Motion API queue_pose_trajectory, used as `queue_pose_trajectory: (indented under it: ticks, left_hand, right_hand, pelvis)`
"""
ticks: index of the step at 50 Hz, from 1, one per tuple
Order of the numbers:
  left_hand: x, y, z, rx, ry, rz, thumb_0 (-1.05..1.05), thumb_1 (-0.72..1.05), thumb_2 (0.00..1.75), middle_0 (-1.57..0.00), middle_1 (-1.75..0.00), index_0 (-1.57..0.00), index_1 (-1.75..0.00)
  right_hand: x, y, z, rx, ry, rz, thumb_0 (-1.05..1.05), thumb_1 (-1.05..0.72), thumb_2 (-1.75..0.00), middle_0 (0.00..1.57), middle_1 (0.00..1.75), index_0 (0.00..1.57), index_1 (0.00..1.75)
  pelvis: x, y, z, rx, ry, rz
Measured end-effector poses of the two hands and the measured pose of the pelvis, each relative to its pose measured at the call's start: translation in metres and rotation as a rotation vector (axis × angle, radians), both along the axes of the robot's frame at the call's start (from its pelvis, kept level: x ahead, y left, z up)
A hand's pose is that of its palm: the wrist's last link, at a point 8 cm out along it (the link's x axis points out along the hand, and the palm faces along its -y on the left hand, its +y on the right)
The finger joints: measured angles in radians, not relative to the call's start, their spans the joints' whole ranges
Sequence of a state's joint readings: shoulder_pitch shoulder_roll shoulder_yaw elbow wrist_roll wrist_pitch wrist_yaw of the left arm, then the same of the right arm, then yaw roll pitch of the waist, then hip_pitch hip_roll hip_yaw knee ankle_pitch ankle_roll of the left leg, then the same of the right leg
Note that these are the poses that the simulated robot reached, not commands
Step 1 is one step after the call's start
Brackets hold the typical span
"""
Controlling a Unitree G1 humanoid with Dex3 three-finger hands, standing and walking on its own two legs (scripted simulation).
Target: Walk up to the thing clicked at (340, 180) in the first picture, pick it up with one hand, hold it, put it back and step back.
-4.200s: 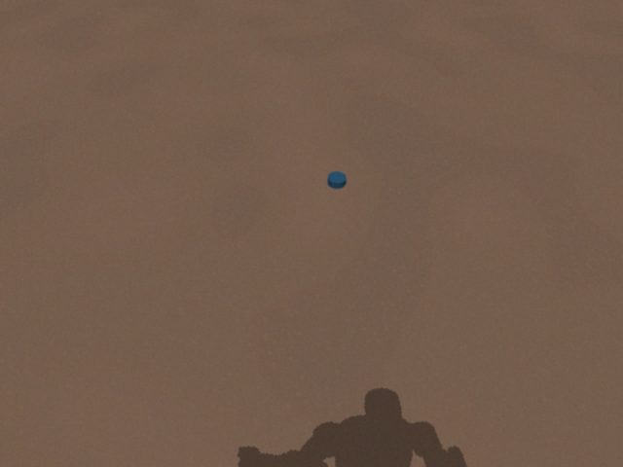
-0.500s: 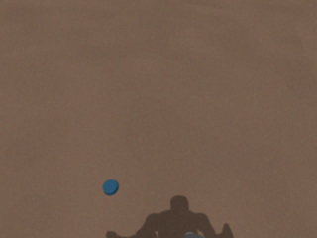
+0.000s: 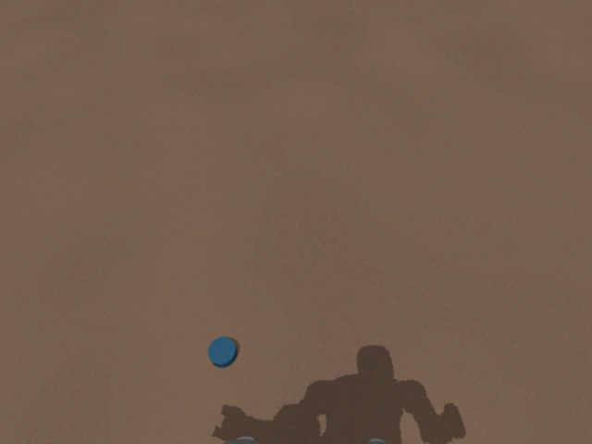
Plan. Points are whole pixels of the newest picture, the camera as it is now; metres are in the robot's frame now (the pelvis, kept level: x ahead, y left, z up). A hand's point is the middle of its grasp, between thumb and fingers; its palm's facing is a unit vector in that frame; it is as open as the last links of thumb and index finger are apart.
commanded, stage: walk up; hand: left
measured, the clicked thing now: (222, 352) +0.49 +0.28 -0.73
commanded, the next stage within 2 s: stand in 1.36 s
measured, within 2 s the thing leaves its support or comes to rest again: neither
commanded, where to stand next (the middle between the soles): +0.11 +0.05 m, yaw -1 degrees
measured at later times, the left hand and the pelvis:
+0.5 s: hand out of the picture +0.09 +0.30 -0.13, palm faces -0.03 -0.92 -0.39, open 7.4 cm; pelvis +0.02 +0.03 +0.02, yaw -1 degrees
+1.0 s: hand out of the picture +0.12 +0.28 -0.12, palm faces -0.06 -0.93 -0.37, open 7.4 cm; pelvis +0.03 +0.02 +0.03, yaw -2 degrees
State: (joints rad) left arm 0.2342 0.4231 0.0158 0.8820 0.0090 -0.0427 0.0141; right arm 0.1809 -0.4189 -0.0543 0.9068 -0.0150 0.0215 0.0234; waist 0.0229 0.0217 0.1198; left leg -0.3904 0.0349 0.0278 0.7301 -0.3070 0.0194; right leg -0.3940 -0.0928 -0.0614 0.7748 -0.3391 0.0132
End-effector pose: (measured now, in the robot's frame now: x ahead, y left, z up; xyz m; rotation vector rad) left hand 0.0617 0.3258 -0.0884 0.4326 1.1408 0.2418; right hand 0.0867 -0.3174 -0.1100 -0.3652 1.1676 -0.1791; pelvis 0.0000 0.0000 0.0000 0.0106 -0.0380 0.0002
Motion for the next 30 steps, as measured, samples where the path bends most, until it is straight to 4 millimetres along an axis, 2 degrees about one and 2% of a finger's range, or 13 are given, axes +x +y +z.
queue_pose_trajectory:
  ticks: [3, 8, 14, 21, 30]
  left_hand:
    - [0.007, 0.005, -0.011, -0.021, 0.004, 0.017, 0.01, 0.9, 0.89, -0.2, -0.3, -0.21, -0.3]
    - [0.011, 0.004, -0.017, -0.045, 0.012, 0.021, 0.01, 0.91, 0.89, -0.2, -0.3, -0.21, -0.3]
    - [0.006, 0.006, -0.014, -0.063, 0.059, 0.016, 0.01, 0.91, 0.89, -0.2, -0.3, -0.21, -0.3]
    - [0.019, 0.016, -0.006, -0.071, 0.048, 0.028, 0.01, 0.91, 0.89, -0.2, -0.3, -0.21, -0.3]
    - [0.031, 0.017, 0.004, -0.066, 0.054, 0.017, 0.01, 0.91, 0.89, -0.2, -0.3, -0.21, -0.3]
  right_hand:
    - [0.005, 0.008, 0.005, -0.015, -0.013, 0.005, 0.01, -0.91, -0.9, 0.21, 0.3, 0.2, 0.29]
    - [0.015, 0.015, 0.009, -0.013, -0.025, 0.0, 0.01, -0.9, -0.9, 0.21, 0.3, 0.2, 0.3]
    - [0.025, 0.031, 0.012, 0.012, -0.029, -0.013, 0.01, -0.9, -0.9, 0.21, 0.3, 0.2, 0.3]
    - [0.026, 0.049, 0.016, 0.034, 0.004, -0.012, 0.01, -0.9, -0.9, 0.21, 0.3, 0.2, 0.3]
    - [0.032, 0.052, 0.023, 0.05, -0.001, -0.037, 0.01, -0.9, -0.9, 0.21, 0.3, 0.21, 0.3]
  pelvis:
    - [0.0, 0.008, -0.002, 0.011, -0.004, -0.001]
    - [0.004, 0.011, 0.0, -0.017, -0.004, -0.002]
    - [0.01, 0.021, 0.008, -0.014, -0.003, -0.004]
    - [0.016, 0.029, 0.018, -0.024, -0.006, -0.014]
    - [0.019, 0.03, 0.027, -0.02, -0.008, -0.023]
